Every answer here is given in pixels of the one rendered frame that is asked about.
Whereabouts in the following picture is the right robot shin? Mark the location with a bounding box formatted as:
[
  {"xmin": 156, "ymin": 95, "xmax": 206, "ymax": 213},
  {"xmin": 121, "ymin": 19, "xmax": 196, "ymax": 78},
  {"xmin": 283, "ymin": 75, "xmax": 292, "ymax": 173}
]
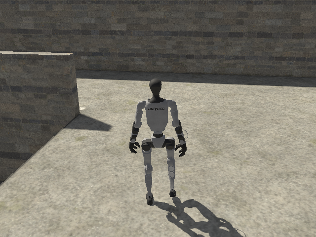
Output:
[{"xmin": 168, "ymin": 158, "xmax": 175, "ymax": 191}]

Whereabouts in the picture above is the robot right hand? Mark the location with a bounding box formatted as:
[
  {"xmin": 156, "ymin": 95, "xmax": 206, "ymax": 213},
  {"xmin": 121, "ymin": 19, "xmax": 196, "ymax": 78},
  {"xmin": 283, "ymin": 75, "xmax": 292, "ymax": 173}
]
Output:
[{"xmin": 175, "ymin": 143, "xmax": 187, "ymax": 157}]

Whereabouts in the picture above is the left robot forearm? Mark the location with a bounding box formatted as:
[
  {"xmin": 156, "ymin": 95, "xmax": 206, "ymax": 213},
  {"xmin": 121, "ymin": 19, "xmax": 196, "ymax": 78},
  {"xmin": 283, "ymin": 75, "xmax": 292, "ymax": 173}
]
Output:
[{"xmin": 130, "ymin": 121, "xmax": 139, "ymax": 143}]

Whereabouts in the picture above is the left robot upper arm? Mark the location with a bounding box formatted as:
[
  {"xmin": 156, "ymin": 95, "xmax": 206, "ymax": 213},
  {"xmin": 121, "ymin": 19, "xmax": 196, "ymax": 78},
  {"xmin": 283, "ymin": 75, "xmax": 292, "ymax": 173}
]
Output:
[{"xmin": 134, "ymin": 100, "xmax": 146, "ymax": 128}]

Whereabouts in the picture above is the robot left hand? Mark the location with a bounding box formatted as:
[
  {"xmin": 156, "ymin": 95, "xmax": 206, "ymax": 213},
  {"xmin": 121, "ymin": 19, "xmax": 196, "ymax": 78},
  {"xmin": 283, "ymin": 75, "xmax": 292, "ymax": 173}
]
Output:
[{"xmin": 129, "ymin": 142, "xmax": 140, "ymax": 153}]

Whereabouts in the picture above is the robot left thigh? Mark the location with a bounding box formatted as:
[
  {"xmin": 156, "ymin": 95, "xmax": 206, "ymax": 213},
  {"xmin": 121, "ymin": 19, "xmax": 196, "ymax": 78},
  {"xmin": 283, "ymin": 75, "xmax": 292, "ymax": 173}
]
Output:
[{"xmin": 141, "ymin": 138, "xmax": 153, "ymax": 174}]

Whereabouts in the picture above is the right robot upper arm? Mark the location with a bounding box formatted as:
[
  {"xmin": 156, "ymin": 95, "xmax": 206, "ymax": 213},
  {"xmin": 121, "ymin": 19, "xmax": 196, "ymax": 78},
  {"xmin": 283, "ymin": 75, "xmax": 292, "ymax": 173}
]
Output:
[{"xmin": 167, "ymin": 99, "xmax": 180, "ymax": 127}]

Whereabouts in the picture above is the right robot forearm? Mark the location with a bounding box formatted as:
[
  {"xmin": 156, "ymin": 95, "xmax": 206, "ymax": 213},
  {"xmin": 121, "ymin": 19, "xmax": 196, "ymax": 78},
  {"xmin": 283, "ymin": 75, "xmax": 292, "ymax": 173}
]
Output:
[{"xmin": 175, "ymin": 120, "xmax": 186, "ymax": 145}]

